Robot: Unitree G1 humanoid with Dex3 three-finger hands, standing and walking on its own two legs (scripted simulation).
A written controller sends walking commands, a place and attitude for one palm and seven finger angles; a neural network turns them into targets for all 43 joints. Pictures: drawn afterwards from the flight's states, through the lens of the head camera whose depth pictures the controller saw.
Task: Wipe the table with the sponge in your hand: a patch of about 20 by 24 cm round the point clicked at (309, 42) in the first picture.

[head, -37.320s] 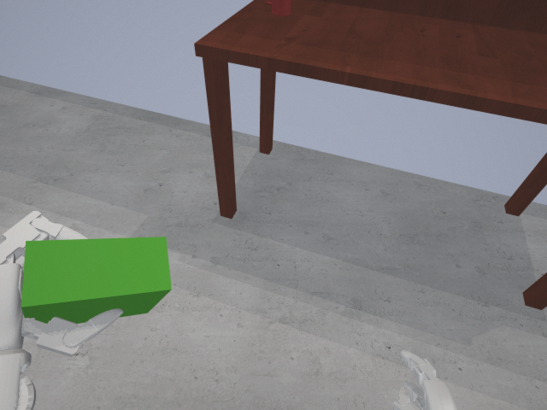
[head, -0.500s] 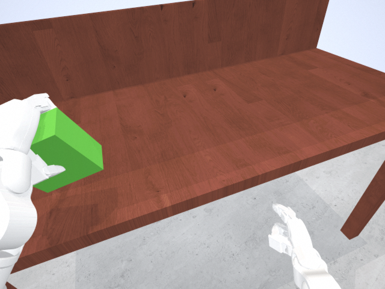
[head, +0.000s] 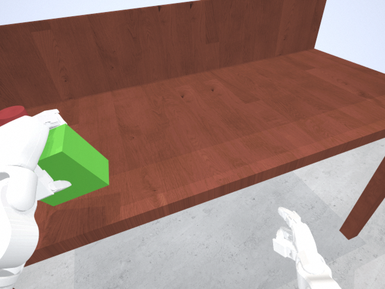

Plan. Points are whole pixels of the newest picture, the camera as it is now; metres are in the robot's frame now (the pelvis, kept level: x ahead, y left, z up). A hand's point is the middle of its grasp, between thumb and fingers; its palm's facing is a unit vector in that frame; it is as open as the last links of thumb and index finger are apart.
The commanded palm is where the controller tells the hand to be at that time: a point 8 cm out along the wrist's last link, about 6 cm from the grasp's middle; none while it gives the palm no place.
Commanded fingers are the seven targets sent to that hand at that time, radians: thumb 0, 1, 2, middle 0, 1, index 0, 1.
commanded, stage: bring the sponge back beside the body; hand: left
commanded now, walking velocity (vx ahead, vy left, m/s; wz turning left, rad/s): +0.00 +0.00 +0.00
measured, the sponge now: (67, 173) +0.22 +0.29 +0.18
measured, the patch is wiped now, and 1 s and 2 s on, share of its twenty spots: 1.00 1.00 1.00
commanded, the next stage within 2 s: step back with the hand held close in 0.60 s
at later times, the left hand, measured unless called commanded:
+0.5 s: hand (46, 158) +0.21 +0.29 +0.23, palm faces +0.44 -0.24 -0.86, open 10.2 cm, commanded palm +0.14 +0.29 +0.29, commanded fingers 0.00 0.10 1.30 -1.20 -1.60 -1.20 -1.60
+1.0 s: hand (67, 151) +0.21 +0.25 +0.25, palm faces +0.44 -0.81 -0.38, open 10.2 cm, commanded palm +0.15 +0.30 +0.28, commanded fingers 0.00 0.10 1.30 -1.20 -1.60 -1.20 -1.60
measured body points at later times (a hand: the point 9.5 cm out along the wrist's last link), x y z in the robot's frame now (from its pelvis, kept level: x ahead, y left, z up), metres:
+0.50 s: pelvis +0.00 +0.02 +0.00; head -0.06 -0.02 +0.45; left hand +0.18 +0.30 +0.28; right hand +0.29 -0.14 -0.02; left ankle +0.05 +0.09 -0.73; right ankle +0.03 -0.08 -0.73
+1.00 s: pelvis +0.00 +0.02 -0.01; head +0.00 +0.04 +0.44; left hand +0.18 +0.29 +0.27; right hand +0.18 -0.22 -0.07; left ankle +0.01 +0.10 -0.73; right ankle +0.03 -0.08 -0.73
